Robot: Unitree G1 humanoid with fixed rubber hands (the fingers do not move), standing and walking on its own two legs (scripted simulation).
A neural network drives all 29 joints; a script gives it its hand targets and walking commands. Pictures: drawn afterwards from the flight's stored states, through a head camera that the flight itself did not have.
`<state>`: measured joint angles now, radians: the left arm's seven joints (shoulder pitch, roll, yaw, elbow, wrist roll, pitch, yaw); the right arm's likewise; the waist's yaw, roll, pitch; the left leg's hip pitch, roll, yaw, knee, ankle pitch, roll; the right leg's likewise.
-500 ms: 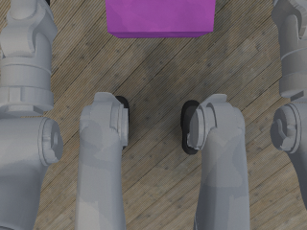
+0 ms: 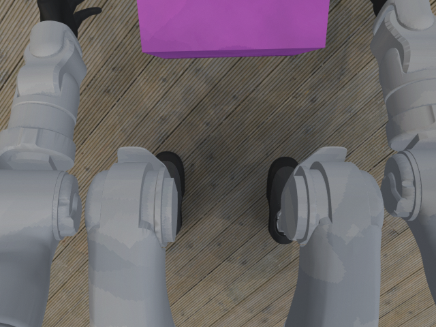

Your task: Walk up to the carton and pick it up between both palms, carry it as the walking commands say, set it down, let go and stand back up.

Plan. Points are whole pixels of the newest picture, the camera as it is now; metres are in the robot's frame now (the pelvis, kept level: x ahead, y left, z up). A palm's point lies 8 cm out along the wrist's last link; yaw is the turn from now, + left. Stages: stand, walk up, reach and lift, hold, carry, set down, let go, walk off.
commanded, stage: reach and lift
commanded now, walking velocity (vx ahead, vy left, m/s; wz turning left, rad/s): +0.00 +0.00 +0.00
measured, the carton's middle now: (230, 6) +0.52 +0.00 -0.27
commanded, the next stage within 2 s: none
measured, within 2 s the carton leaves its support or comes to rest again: leaves its support in 1.84 s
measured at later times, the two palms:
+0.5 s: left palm (63, 9) +0.50 +0.23 -0.20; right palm out of the picture +0.53 -0.20 -0.20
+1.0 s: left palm out of the picture +0.52 +0.18 -0.19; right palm out of the picture +0.54 -0.17 -0.19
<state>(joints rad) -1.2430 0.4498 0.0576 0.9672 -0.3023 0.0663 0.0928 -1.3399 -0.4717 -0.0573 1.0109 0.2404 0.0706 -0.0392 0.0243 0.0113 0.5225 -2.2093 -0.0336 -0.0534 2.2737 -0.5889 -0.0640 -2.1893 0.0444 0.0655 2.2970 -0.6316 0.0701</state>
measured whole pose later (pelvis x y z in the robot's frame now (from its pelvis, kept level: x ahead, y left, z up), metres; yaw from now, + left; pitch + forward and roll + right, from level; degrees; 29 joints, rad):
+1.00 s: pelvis +0.00 +0.00 +0.00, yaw +0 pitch +32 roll +1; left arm -1.51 0.37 0.01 1.32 -0.33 -0.04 0.08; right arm -1.51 -0.39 0.06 1.25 0.28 -0.01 -0.08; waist 0.02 0.02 0.48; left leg -2.26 -0.01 -0.05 2.26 -0.56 -0.06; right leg -2.25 0.02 0.05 2.29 -0.60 0.04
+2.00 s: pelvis -0.01 +0.00 -0.01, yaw -1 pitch +27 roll +1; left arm -1.40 0.37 0.00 1.09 -0.35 0.12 0.17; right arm -1.52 -0.34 -0.03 1.12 0.19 0.17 -0.14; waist 0.04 0.00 0.52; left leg -2.18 -0.06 -0.07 2.28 -0.57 -0.09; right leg -2.18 0.06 0.07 2.30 -0.59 0.07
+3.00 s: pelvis -0.03 +0.00 +0.06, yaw -1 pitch +22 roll +2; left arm -1.28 0.19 0.26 0.67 -0.08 0.38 0.31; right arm -1.36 -0.23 -0.25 0.75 0.03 0.32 -0.22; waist 0.02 -0.03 0.53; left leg -1.95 -0.08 -0.06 2.08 -0.53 -0.10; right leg -1.96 0.10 0.10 2.11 -0.54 0.08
